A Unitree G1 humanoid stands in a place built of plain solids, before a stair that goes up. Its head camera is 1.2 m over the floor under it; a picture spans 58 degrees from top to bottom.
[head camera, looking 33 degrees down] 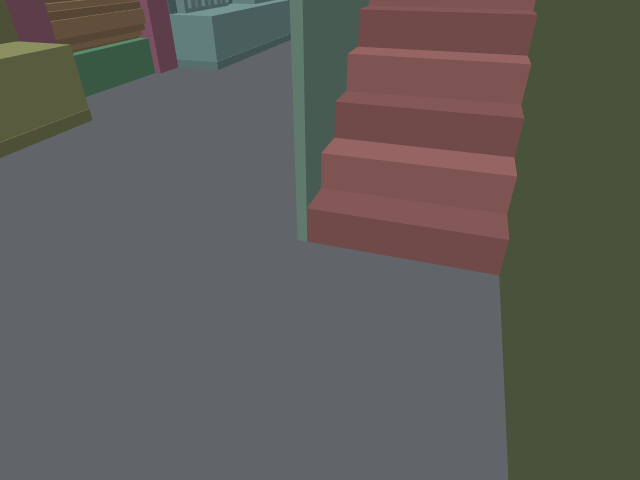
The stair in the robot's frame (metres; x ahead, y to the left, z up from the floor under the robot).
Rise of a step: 0.19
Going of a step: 0.23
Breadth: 0.92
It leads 18 degrees to the right of straight ahead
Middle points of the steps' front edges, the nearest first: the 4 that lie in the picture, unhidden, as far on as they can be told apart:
1.69 -0.37 0.19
1.91 -0.44 0.39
2.14 -0.51 0.58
2.36 -0.59 0.77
